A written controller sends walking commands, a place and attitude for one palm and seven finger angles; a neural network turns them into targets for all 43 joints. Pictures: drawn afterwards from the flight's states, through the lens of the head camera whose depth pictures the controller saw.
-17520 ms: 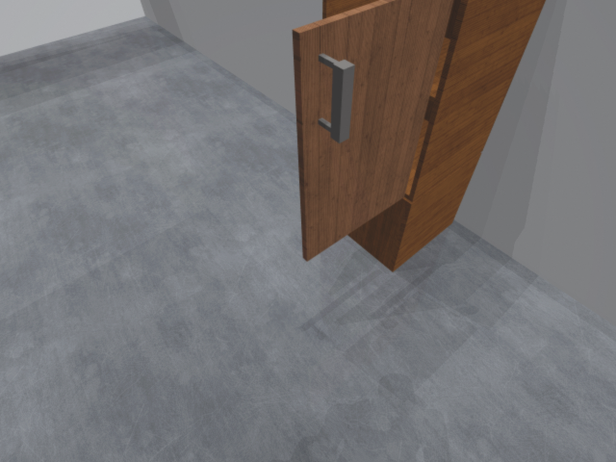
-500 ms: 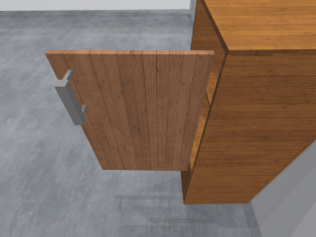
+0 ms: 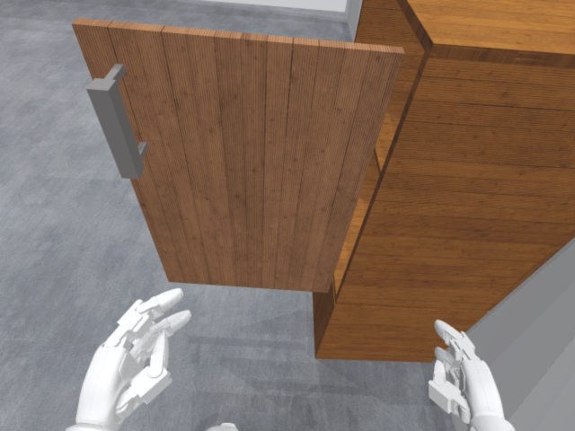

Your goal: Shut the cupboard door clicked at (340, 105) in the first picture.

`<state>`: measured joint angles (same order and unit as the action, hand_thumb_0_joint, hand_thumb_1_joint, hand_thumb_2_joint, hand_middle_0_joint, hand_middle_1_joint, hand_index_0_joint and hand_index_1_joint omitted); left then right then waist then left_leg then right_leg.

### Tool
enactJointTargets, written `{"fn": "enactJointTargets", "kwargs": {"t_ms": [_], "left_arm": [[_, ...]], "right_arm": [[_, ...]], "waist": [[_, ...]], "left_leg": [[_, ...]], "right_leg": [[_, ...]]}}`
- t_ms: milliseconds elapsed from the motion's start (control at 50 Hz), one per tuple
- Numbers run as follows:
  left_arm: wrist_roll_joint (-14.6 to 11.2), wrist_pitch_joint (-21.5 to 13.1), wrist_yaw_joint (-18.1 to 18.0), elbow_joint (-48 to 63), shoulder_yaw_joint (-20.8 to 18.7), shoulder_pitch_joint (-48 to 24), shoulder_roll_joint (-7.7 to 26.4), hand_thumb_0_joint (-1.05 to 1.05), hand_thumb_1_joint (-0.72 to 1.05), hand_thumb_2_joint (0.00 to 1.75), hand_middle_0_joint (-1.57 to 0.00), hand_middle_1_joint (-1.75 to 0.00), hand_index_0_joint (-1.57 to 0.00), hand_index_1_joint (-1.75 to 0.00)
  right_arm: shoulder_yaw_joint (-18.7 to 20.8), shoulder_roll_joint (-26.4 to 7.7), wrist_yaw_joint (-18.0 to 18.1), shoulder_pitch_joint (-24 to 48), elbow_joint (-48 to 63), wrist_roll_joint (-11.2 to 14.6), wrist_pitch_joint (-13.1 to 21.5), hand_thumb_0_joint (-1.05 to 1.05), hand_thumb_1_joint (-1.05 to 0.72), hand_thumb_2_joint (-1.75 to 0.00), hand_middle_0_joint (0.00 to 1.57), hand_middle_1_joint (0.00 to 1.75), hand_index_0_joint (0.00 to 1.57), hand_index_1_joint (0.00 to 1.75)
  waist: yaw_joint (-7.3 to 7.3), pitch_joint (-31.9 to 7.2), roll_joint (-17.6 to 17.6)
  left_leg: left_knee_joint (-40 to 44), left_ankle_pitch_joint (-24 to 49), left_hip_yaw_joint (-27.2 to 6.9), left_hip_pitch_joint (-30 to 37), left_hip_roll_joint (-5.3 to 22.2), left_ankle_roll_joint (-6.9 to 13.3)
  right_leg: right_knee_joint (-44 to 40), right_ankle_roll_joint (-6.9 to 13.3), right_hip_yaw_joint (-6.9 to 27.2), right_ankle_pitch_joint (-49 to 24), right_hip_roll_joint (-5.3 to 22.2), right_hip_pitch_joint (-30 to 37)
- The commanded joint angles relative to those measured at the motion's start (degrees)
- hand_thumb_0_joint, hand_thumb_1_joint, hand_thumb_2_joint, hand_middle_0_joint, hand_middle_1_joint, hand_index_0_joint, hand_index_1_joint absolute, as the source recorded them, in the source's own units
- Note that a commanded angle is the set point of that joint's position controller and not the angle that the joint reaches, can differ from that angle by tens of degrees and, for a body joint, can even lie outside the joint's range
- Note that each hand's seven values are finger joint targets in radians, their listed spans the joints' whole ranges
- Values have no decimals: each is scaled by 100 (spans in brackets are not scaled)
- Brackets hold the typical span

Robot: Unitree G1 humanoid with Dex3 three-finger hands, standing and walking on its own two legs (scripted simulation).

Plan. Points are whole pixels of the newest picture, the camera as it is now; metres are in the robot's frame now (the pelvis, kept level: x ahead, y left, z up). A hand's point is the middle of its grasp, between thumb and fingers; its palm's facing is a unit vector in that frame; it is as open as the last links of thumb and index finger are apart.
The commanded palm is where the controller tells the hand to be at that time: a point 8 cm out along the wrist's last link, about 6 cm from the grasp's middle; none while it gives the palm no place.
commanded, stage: raise the hand and make a fist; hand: left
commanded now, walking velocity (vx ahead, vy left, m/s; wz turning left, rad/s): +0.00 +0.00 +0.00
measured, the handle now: (125, 123) +0.45 +0.26 +0.19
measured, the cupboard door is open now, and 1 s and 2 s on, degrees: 88 88 88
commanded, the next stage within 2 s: bring the fist close to the handle in 1.54 s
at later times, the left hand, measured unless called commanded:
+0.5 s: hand (118, 327) +0.21 +0.21 +0.10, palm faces +0.12 -0.99 -0.04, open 4.0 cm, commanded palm +0.17 +0.24 +0.10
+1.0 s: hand (104, 273) +0.24 +0.21 +0.16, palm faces +0.01 -1.00 -0.06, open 3.1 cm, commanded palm +0.21 +0.27 +0.17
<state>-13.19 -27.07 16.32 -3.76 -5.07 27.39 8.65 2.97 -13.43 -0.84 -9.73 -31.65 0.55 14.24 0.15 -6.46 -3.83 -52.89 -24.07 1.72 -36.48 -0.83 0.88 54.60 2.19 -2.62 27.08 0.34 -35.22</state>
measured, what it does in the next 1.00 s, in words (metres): stands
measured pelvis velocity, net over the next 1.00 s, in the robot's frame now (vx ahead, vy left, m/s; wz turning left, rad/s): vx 0.02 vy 0.03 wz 0.03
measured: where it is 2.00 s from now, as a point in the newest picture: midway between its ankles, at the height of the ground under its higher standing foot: outside the picture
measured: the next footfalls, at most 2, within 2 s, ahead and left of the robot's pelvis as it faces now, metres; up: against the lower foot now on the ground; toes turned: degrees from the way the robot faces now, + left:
none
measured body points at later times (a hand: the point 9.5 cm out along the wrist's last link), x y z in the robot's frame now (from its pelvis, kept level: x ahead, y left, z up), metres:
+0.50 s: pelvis +0.01 +0.01 +0.01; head +0.02 +0.00 +0.46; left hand +0.20 +0.26 +0.10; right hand +0.14 -0.23 -0.08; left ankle +0.03 +0.11 -0.69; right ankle +0.01 -0.09 -0.69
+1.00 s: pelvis +0.02 +0.03 +0.03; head +0.00 +0.01 +0.48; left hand +0.23 +0.26 +0.17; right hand +0.22 -0.17 -0.02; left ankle +0.03 +0.11 -0.69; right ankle +0.01 -0.09 -0.69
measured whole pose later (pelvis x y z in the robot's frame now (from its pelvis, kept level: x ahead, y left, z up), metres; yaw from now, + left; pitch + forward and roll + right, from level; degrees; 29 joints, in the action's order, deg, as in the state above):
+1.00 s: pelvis +0.02 +0.03 +0.03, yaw +1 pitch +1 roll -1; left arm -16.2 2.9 12.3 17.7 -8.9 17.5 14.7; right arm -4.5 -13.4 3.5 -13.5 -31.2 3.3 13.8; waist -3.1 -4.3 3.4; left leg -41.2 -21.0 0.2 -21.2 -1.8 2.9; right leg 38.5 -0.1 -3.9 22.0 0.7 -17.5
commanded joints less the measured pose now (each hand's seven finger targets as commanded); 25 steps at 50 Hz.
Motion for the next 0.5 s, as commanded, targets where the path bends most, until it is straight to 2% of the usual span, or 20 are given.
{"fn": "enactJointTargets", "kwargs": {"t_ms": [0, 40, 60, 80, 100, 140, 160, 180, 220, 240, 260, 280, 300, 320, 360, 380, 420, 440, 460, 480], "left_arm": [[-154, -219, -410, 2517, -927, 66, 1219, 0, 90, 90, -55, -68, -55, -68], [-221, -618, -702, 3496, -689, -595, 1085, 0, 90, 90, -58, -72, -58, -72], [-253, -837, -741, 3864, -552, -1092, 1089, 0, 90, 90, -60, -74, -60, -74], [-273, -991, -682, 3781, -345, -1100, 964, 0, 90, 90, -62, -76, -62, -76], [-300, -1100, -554, 3586, -25, -1116, 732, 0, 90, 90, -64, -78, -64, -78], [-398, -1074, -202, 3136, 230, -1249, 701, 0, 90, 90, -68, -82, -68, -82], [-393, -886, -3, 2903, 287, -1294, 781, 0, 90, 90, -69, -84, -69, -84], [-370, -560, 141, 2512, 239, -1073, 893, 0, 90, 90, -71, -86, -71, -86], [-297, 370, 349, 1809, -12, -450, 1151, 0, 90, 90, -75, -90, -75, -90], [-305, 871, 394, 1677, -189, -246, 1263, 0, 90, 90, -77, -92, -77, -92], [-326, 1349, 356, 1364, -597, -6, 1512, 0, 90, 90, -79, -94, -79, -94], [-443, 1678, 302, 1718, -721, 20, 1471, 0, 90, 90, -81, -96, -81, -96], [-529, 1902, 123, 2091, -1078, -1, 1628, 0, 90, 90, -82, -98, -82, -98], [-640, 1990, -109, 2492, -1234, -22, 1536, 0, 90, 90, -84, -100, -84, -100], [-772, 1826, -686, 2987, -1694, -78, 1592, 0, 90, 90, -88, -104, -88, -104], [-765, 1635, -869, 3195, -1533, -78, 1356, 0, 90, 90, -90, -106, -90, -106], [-645, 1187, -1051, 3285, -1388, -58, 1237, 0, 90, 90, -93, -110, -93, -110], [-570, 978, -1027, 3313, -1179, -128, 1175, 0, 90, 90, -95, -112, -95, -112], [-473, 842, -952, 3189, -980, -290, 1164, 0, 90, 90, -97, -114, -97, -114], [-424, 727, -806, 3170, -658, -363, 1001, 0, 90, 90, -99, -116, -99, -116]], "right_arm": [[120, -573, 114, 372, 1319, 61, 149, 0, -90, -90, 20, 30, 20, 30], [65, -520, 172, 119, 1245, 25, 260, 0, -90, -90, 20, 30, 20, 30], [47, -578, 210, -22, 1146, 4, 298, 0, -90, -90, 20, 30, 20, 30], [43, -602, 262, -17, 1029, 31, 361, 0, -90, -90, 20, 30, 20, 30], [8, -648, 297, -15, 948, 69, 429, 0, -90, -90, 20, 30, 20, 30], [-30, -765, 387, -60, 838, 123, 534, 0, -90, -90, 20, 30, 20, 30], [-87, -792, 447, 19, 852, 170, 543, 0, -90, -90, 20, 30, 20, 30], [-83, -797, 490, -85, 858, 214, 533, 0, -90, -90, 20, 30, 20, 30], [-84, -822, 555, -99, 992, 314, 413, 0, -90, -90, 20, 30, 20, 30], [-79, -806, 583, -33, 1123, 352, 330, 0, -90, -90, 20, 30, 20, 30], [-86, -751, 601, 103, 1173, 384, 220, 0, -90, -90, 20, 30, 20, 30], [-132, -685, 611, 162, 1354, 381, 113, 0, -90, -90, 20, 30, 20, 30], [-142, -604, 622, 272, 1418, 367, 29, 0, -90, -90, 20, 30, 20, 30], [-184, -503, 622, 326, 1460, 339, -15, 0, -90, -90, 20, 30, 20, 30], [-220, -397, 603, 306, 1375, 270, -27, 0, -90, -90, 20, 30, 20, 30], [-239, -356, 572, 171, 1358, 239, 17, 0, -90, -90, 20, 30, 20, 30], [-198, -395, 482, -79, 1215, 201, 133, 0, -90, -90, 20, 30, 20, 30], [-193, -458, 444, -159, 1164, 178, 203, 0, -90, -90, 20, 30, 20, 30], [-186, -537, 414, -182, 1097, 160, 257, 0, -90, -90, 20, 30, 20, 30], [-182, -588, 390, -227, 1056, 173, 330, 0, -90, -90, 20, 30, 20, 30]], "waist": [[-387, -1043, 1617], [-80, -1299, 1548], [143, -1302, 1179], [218, -1191, 1069], [370, -874, 872], [556, -491, 586], [536, -346, 612], [516, -248, 390], [272, -155, 48], [69, -302, -68], [-157, -294, -116], [-275, -579, -263], [-410, -749, -161], [-489, -783, 6], [-606, -831, 142], [-560, -786, 235], [-465, -731, 373], [-348, -700, 445], [-206, -540, 304], [-107, -495, 524]], "left_leg": [[344, 645, -122, 197, -101, 39], [51, 767, -273, 426, -30, 95], [-86, 624, -369, 350, 22, 110], [-202, 498, -406, 260, 41, 116], [-266, 344, -463, 168, 78, 129], [-378, -4, -496, -119, 104, 152], [-356, -26, -506, -158, 94, 184], [-264, -96, -488, -236, 87, 178], [-19, -200, -401, -400, 70, 181], [121, -184, -356, -392, 35, 183], [222, -99, -347, -404, -7, 172], [332, 61, -318, -301, -56, 163], [431, 256, -309, -127, -54, 130], [529, 436, -293, 36, -62, 99], [699, 804, -368, 312, -2, 53], [808, 1034, -383, 444, 27, 43], [909, 1434, -376, 621, 43, 18], [882, 1460, -358, 685, 43, 26], [851, 1425, -382, 660, 64, 45], [858, 1370, -361, 732, 58, 56]], "right_leg": [[-603, 37, 228, -672, -41, 61], [-576, 6, 282, -758, -108, -232], [-528, -37, 326, -570, -167, -445], [-620, -38, 466, -347, -157, -592], [-642, -42, 448, -161, -184, -802], [-836, -89, 550, 288, -159, -894], [-942, -76, 613, 353, -144, -822], [-1132, -112, 671, 495, -95, -687], [-1562, -193, 871, 894, 27, -320], [-1678, -228, 950, 986, 112, -28], [-1742, -239, 1031, 909, 162, 306], [-1770, -297, 1046, 676, 260, 708], [-1723, -304, 971, 388, 277, 961], [-1680, -291, 861, 90, 260, 1115], [-1465, -215, 514, -595, 97, 1267], [-1342, -174, 332, -1069, 36, 1223], [-1109, -146, 105, -1839, -76, 1076], [-1093, -175, 113, -1950, -77, 929], [-1108, -207, 145, -1956, -77, 825], [-1136, -197, 148, -1849, -75, 717]]}}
